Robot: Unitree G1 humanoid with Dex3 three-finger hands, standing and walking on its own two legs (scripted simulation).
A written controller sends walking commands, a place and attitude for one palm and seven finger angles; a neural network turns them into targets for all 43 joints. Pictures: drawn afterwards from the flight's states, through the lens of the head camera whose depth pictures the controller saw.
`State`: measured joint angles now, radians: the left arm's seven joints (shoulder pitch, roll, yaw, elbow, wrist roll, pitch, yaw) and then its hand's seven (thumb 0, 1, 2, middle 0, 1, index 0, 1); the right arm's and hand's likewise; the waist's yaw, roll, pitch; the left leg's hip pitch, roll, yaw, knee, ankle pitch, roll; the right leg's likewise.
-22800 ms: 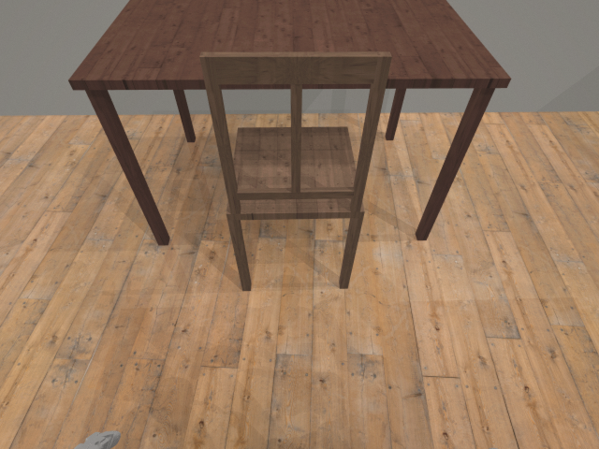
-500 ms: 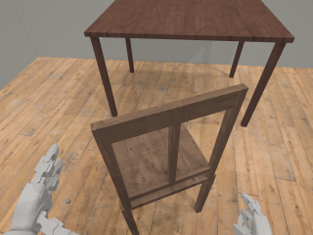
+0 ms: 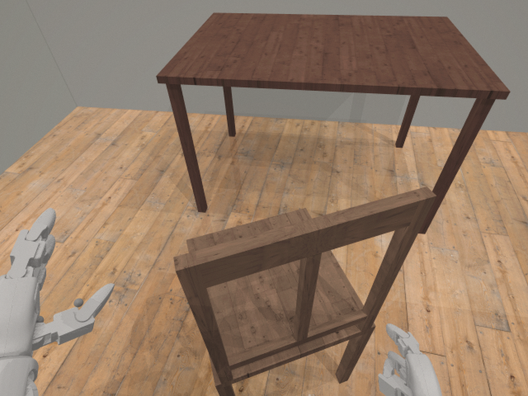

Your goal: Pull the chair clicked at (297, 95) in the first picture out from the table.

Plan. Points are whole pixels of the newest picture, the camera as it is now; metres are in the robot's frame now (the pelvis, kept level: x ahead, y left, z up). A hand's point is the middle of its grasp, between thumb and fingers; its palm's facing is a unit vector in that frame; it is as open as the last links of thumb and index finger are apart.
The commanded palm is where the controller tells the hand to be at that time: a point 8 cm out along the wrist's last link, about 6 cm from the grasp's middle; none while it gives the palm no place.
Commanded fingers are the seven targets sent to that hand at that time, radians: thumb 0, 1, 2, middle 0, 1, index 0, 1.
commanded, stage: draw the hand back to the body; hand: left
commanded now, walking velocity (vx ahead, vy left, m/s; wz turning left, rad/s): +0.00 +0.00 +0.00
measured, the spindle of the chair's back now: (304, 300) +0.32 -0.02 -0.08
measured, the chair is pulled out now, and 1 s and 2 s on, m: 0.60 0.60 0.60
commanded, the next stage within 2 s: step back with the hand held close in 0.52 s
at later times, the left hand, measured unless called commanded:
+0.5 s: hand (75, 290) +0.18 +0.24 +0.16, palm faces +0.42 -0.80 -0.43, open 7.4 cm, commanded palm +0.14 +0.28 +0.18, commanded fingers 0.00 0.90 0.90 -0.20 -0.30 -0.20 -0.30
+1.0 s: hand (62, 309) +0.16 +0.25 +0.15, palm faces +0.30 -0.80 -0.52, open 7.4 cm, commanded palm +0.11 +0.29 +0.18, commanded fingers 0.00 0.90 0.90 -0.20 -0.30 -0.20 -0.30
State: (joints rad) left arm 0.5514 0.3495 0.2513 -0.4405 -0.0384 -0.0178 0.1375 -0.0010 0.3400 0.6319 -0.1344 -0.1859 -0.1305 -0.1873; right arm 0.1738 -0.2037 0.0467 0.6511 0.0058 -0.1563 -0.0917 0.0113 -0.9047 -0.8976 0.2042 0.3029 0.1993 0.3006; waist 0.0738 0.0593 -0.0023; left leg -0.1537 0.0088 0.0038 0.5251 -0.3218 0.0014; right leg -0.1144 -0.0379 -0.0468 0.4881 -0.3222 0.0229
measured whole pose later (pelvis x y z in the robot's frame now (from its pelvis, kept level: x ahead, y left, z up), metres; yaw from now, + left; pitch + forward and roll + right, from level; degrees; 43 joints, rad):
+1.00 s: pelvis -0.04 +0.00 +0.01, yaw -3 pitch +0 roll +0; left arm 0.60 0.42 0.36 -0.48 -0.05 -0.11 0.12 0.01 0.89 0.90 -0.22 -0.30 -0.21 -0.30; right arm 0.16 -0.22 0.00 0.62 0.00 -0.05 -0.10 0.01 -0.91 -0.90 0.20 0.30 0.20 0.30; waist 0.02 0.04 0.02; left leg -0.23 0.02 0.05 0.44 -0.21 0.00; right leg -0.22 -0.02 0.00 0.43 -0.20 0.02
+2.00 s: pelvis -0.15 +0.03 -0.02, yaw +0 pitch -1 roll -3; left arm 0.53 0.47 0.47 -0.57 -0.02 -0.27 0.16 0.01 0.89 0.90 -0.22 -0.30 -0.22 -0.31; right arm 0.17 -0.22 -0.03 0.66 -0.01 -0.16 -0.10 0.01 -0.91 -0.90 0.20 0.30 0.20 0.30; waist 0.01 -0.02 0.04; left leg -0.47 0.00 -0.01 0.63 -0.13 0.04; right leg -0.40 0.00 0.02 0.65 -0.27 0.03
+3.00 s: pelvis -0.33 +0.03 -0.01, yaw -3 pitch -4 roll +1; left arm 0.46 0.36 0.40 -0.44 -0.01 -0.13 0.16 0.01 0.90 0.90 -0.21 -0.30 -0.20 -0.30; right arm 0.26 -0.21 0.00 0.64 0.00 -0.13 -0.08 0.01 -0.91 -0.90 0.20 0.30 0.20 0.30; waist -0.01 -0.04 -0.03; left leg -0.25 0.00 0.03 0.63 -0.32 0.02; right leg -0.48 -0.03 -0.04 0.90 -0.43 0.02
